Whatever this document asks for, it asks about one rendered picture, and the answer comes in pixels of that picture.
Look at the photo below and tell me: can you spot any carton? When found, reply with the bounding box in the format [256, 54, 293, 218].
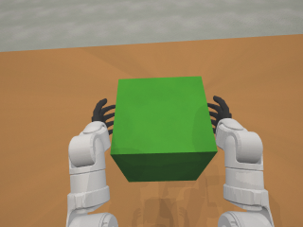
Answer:
[110, 76, 218, 183]

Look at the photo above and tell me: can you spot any right robot upper arm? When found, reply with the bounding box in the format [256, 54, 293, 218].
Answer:
[218, 211, 272, 227]

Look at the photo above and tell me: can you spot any right robot forearm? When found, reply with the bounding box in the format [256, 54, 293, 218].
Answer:
[215, 118, 275, 227]

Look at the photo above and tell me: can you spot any left robot hand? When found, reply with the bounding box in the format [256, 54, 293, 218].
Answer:
[91, 98, 116, 135]

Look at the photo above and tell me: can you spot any left robot forearm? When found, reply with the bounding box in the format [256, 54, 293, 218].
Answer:
[65, 121, 111, 227]

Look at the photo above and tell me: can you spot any left robot upper arm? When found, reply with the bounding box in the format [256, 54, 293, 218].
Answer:
[69, 212, 118, 227]

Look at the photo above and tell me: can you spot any right robot hand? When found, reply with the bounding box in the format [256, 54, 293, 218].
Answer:
[207, 96, 232, 134]

